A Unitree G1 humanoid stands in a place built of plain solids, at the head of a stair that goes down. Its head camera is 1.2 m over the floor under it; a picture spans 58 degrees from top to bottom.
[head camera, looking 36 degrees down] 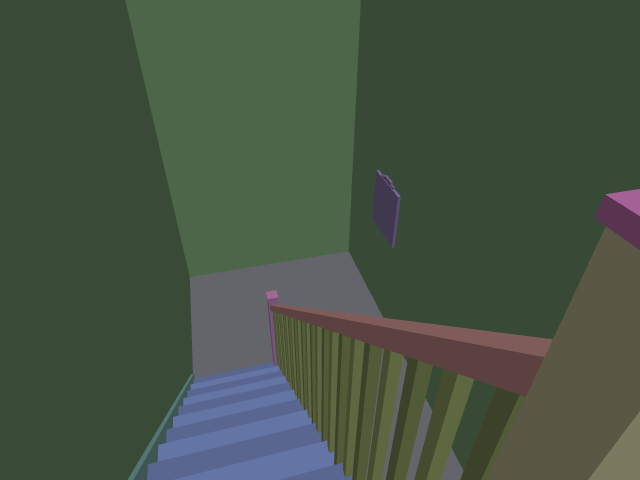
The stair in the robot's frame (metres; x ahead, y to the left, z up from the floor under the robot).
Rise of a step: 0.21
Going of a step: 0.22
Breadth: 0.94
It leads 15 degrees to the left of straight ahead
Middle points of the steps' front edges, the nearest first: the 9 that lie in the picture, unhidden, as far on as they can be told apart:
1.02 0.37 -0.83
1.24 0.42 -1.03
1.45 0.48 -1.24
1.67 0.54 -1.44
1.88 0.59 -1.64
2.10 0.65 -1.85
2.31 0.71 -2.06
2.53 0.76 -2.26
2.74 0.82 -2.47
